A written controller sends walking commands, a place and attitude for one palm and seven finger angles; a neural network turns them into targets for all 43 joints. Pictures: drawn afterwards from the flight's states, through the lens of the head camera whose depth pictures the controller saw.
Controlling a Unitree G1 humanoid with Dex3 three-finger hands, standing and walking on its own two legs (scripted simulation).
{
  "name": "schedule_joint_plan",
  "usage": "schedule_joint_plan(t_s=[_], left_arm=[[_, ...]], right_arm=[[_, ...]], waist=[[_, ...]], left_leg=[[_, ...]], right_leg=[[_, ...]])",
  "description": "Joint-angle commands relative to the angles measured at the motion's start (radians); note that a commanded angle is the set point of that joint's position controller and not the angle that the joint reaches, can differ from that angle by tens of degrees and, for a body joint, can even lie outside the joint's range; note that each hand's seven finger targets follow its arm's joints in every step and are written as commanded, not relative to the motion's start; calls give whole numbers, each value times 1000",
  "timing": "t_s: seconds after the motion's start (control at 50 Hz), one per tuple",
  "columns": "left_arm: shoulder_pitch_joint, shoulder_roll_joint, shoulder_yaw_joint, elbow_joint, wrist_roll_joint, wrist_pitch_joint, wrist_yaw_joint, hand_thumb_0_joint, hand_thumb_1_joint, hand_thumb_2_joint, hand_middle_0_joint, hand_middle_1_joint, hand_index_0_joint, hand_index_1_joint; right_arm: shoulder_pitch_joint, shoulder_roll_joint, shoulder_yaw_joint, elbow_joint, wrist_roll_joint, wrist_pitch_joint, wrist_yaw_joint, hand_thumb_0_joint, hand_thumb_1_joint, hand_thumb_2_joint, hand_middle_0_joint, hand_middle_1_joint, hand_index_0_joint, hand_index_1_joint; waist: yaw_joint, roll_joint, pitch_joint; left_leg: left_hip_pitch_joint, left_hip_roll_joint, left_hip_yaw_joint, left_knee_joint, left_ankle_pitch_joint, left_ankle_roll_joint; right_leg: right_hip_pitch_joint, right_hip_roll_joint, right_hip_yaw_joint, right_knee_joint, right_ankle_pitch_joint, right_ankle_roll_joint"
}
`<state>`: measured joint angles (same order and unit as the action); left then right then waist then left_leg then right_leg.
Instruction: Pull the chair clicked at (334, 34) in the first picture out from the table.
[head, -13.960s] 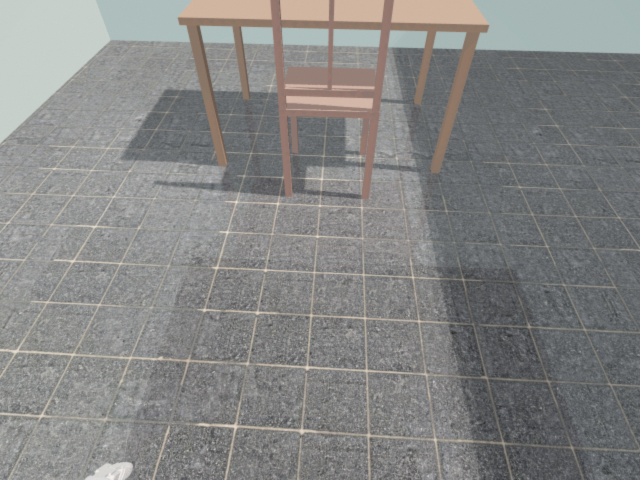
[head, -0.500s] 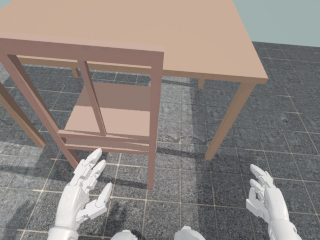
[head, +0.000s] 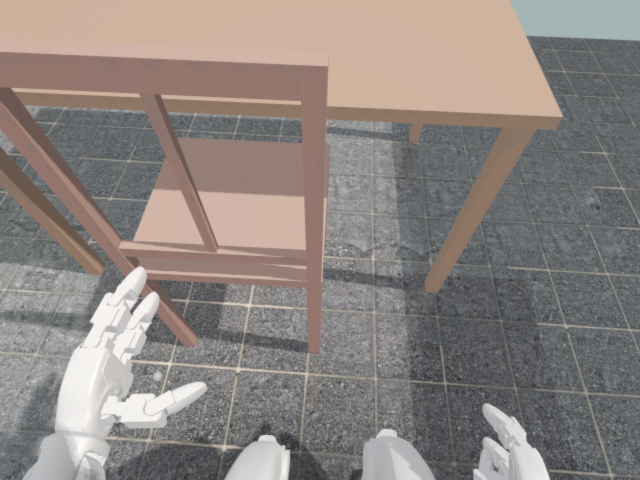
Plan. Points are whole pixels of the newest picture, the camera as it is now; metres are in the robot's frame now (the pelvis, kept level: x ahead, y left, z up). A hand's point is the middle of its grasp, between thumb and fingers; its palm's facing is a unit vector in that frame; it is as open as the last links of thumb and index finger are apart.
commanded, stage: raise the hand toward the chair's back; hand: left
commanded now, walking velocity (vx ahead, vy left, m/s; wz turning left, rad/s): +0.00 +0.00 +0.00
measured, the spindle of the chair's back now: (188, 188) +0.50 +0.22 +0.03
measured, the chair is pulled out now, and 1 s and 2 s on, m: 0.00 0.00 0.00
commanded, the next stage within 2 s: aim the fingers beside a spindle in 1.20 s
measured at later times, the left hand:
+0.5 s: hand (128, 359) +0.24 +0.22 +0.05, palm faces -0.01 -1.00 -0.05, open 16.7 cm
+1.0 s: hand (126, 343) +0.26 +0.22 +0.05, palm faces -0.02 -1.00 -0.04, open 16.9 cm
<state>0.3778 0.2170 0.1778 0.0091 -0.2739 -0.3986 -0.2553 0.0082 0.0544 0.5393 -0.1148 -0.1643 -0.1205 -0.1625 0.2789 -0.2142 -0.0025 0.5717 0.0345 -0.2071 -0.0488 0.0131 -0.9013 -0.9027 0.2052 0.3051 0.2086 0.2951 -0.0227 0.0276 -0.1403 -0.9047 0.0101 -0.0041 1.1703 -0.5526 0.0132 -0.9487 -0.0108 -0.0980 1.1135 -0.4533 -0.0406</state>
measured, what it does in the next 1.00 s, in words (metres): stands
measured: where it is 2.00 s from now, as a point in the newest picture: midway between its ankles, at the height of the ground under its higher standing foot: outside the picture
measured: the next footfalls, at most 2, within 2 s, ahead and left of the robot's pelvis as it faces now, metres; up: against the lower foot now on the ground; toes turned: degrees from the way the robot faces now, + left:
none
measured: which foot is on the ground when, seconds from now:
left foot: down 0.00-1.00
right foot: down 0.00-1.00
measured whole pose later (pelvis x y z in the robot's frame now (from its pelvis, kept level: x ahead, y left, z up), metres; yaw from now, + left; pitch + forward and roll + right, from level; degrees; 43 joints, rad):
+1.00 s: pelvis +0.02 +0.02 +0.01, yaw +0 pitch +16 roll -3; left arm 0.28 0.27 0.23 0.10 -0.30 -0.40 -0.32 -0.01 -0.50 0.30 -0.06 -0.08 -0.06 -0.08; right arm 0.26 -0.26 0.01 0.54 0.03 -0.21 -0.04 0.01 -0.90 -0.90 0.20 0.30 0.21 0.29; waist -0.03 0.02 -0.14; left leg -0.84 0.00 -0.01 1.11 -0.55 0.04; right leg -0.87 -0.02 -0.10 1.03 -0.44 -0.01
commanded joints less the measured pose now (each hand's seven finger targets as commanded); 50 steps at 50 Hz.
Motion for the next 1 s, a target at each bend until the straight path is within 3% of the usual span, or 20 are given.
schedule_joint_plan(t_s=[0.0, 0.12, 0.2, 0.28, 0.32, 0.4, 0.58, 0.66, 0.72, 0.86, 0.98], left_arm=[[-3, 102, 40, -154, -5, -108, -20, 0, -173, 440, -93, -131, -93, -131], [-29, 152, 81, -219, -12, -125, -16, 0, -313, 380, -79, -109, -79, -109], [-28, 122, 59, -205, -11, -117, -7, 0, -407, 340, -69, -95, -69, -95], [-54, 136, 51, -203, 2, -90, -20, 0, -500, 300, -60, -80, -60, -80], [-59, 154, 67, -197, 2, -74, -23, 0, -500, 300, -60, -80, -60, -80], [-75, 148, 79, -193, -11, -57, -34, 0, -500, 300, -60, -80, -60, -80], [-137, 176, 108, -164, -27, -48, -64, 0, -500, 300, -60, -80, -60, -80], [-150, 199, 133, -161, -32, -44, -67, 0, -500, 300, -60, -80, -60, -80], [-121, 194, 146, -109, -41, -38, -68, 0, -500, 300, -60, -80, -60, -80], [-139, 190, 135, -94, -41, -60, -66, 0, -500, 300, -60, -80, -60, -80], [-145, 194, 135, -117, -38, -86, -58, 0, -500, 300, -60, -80, -60, -80]], right_arm=[[-99, -139, -62, -180, 0, -77, -6, 0, -900, -900, 200, 300, 200, 300], [-85, -152, -65, -185, -3, -76, -8, 0, -900, -900, 200, 300, 200, 300], [-82, -153, -63, -187, -4, -66, -3, 0, -900, -900, 200, 300, 200, 300], [-74, -163, -57, -198, -4, -51, 0, 0, -900, -900, 200, 300, 200, 300], [-72, -164, -53, -202, -4, -45, 0, 0, -900, -900, 200, 300, 200, 300], [-66, -161, -48, -205, -2, -38, 0, 0, -900, -900, 200, 300, 200, 300], [-61, -171, -42, -196, -1, -42, -3, 0, -900, -900, 200, 300, 200, 300], [-51, -176, -44, -188, 0, -45, -2, 0, -900, -900, 200, 300, 200, 300], [-56, -175, -46, -184, 0, -47, -1, 0, -900, -900, 200, 300, 200, 300], [-52, -178, -49, -184, 0, -52, 5, 0, -900, -900, 200, 300, 200, 300], [-55, -174, -48, -183, 0, -54, 5, 0, -900, -900, 200, 300, 200, 300]], waist=[[11, -36, -196], [24, 44, -254], [11, 33, -228], [2, 49, -228], [7, 67, -229], [4, 40, -234], [2, 41, -246], [6, 71, -262], [11, 35, -253], [2, 16, -223], [5, 47, -237]], left_leg=[[17, -22, -26, -170, 187, 11], [97, -21, -34, -191, 267, 7], [119, -17, -41, -200, 289, -1], [156, -10, -54, -213, 312, -9], [166, -11, -59, -219, 329, -13], [180, -9, -60, -221, 358, -19], [198, -7, -67, -233, 377, -28], [223, -6, -64, -242, 422, -31], [193, -10, -57, -244, 409, -24], [164, -13, -49, -250, 341, -16], [167, -13, -42, -248, 329, -10]], right_leg=[[255, -5, 91, -178, 23, 21], [262, 7, 57, -146, 117, 11], [240, 11, 38, -146, 143, 13], [220, 17, 23, -144, 152, 11], [226, 19, 19, -142, 159, 7], [241, 21, 15, -152, 189, 11], [251, 20, 12, -163, 189, 11], [267, 19, 13, -172, 211, 12], [294, 19, 15, -179, 219, 12], [291, 15, 26, -194, 181, 14], [301, 12, 36, -196, 176, 13]])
